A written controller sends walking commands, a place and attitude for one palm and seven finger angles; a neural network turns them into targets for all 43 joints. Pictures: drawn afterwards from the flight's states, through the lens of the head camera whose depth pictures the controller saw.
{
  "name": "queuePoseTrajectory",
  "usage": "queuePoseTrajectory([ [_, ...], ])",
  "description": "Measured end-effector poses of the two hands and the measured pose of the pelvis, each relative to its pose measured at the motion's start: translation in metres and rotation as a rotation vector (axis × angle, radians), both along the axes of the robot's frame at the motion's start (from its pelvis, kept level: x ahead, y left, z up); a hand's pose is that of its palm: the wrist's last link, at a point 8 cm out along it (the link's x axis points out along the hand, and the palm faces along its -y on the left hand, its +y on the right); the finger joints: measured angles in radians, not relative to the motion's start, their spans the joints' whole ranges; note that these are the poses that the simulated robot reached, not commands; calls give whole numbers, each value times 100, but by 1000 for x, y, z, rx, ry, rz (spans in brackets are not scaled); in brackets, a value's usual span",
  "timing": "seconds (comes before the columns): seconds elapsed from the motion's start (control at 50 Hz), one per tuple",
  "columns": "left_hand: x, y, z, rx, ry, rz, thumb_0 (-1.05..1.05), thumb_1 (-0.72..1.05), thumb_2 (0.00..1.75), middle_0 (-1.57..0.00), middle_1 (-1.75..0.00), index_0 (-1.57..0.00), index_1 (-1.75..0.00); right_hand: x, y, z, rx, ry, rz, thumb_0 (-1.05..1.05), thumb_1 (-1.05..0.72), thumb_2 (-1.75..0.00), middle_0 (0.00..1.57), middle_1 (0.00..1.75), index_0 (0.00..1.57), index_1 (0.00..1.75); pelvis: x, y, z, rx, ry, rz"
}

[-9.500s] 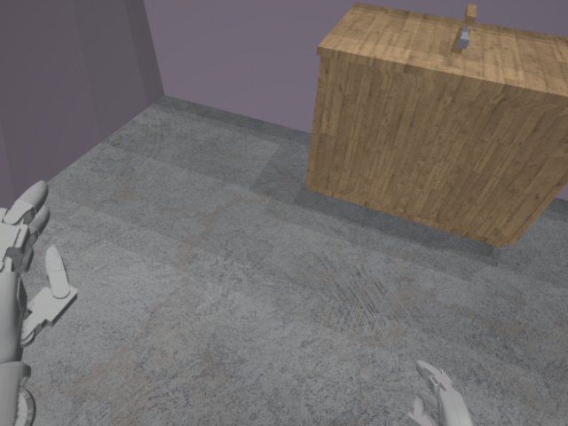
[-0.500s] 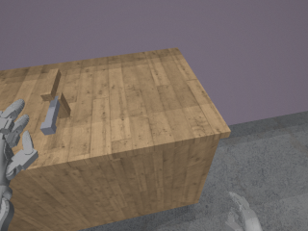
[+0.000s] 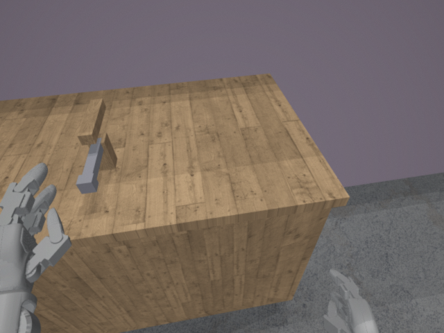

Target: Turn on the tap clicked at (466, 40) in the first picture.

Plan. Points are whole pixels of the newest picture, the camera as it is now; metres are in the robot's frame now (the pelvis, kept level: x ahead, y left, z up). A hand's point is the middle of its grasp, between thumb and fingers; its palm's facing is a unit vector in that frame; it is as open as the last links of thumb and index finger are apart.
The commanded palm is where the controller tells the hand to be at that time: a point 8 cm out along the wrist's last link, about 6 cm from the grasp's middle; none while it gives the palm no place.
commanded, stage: turn the palm inward beside the body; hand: left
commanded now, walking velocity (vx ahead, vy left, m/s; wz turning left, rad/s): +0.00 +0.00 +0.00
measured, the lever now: (87, 183) +0.34 +0.31 +0.10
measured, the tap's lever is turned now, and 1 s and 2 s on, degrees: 0 0 0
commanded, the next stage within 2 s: reach beside the lever's end, fingers flat in 1.00 s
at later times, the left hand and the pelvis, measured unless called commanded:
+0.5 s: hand (68, 264) +0.16 +0.23 +0.14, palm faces +0.44 -0.88 -0.15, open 7.4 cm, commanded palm +0.11 +0.27 +0.15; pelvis -0.01 +0.00 +0.00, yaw +1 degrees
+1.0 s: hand (78, 255) +0.18 +0.22 +0.14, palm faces +0.45 -0.88 -0.14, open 7.4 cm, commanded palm +0.13 +0.26 +0.15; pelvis +0.00 -0.01 +0.00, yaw +1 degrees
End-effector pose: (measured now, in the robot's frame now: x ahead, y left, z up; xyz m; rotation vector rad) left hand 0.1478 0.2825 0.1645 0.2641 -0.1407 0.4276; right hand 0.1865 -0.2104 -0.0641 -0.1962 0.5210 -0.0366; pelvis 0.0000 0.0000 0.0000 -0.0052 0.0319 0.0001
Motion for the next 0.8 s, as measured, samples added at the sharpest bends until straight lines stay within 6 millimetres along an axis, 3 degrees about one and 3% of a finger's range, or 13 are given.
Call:
queuePoseTrajectory([
  [0.2, -16, -1, -9, -48, 22, 20, 1, 90, 90, -21, -30, -21, -30, -4, 16, 2, 6, -11, 40, 1, -90, -89, 20, 30, 21, 30, -9, 5, -1, -8, -11, 6],
  [0.48, -26, -9, -20, -104, 51, 25, 2, 90, 90, -21, -30, -21, -30, -11, 5, 3, -22, -20, 25, 1, -90, -89, 20, 30, 21, 30, -14, 3, -3, -16, -14, 11],
  [0.8, -20, -16, -16, -125, 57, 37, 2, 90, 90, -20, -30, -21, -30, -5, 0, 1, -5, -27, 30, 1, -90, -89, 20, 30, 21, 30, -7, -4, -3, -10, -10, 14],
])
